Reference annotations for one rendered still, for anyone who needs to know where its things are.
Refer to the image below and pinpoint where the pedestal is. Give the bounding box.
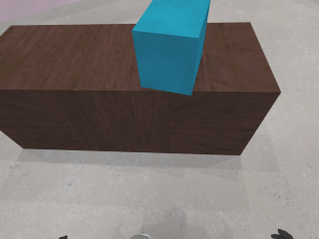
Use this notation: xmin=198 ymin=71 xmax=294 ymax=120
xmin=0 ymin=22 xmax=281 ymax=155

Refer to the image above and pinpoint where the carton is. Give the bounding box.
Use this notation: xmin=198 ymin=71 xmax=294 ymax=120
xmin=132 ymin=0 xmax=210 ymax=96

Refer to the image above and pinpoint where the robot right hand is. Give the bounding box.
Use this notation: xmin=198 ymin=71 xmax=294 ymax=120
xmin=271 ymin=228 xmax=294 ymax=239

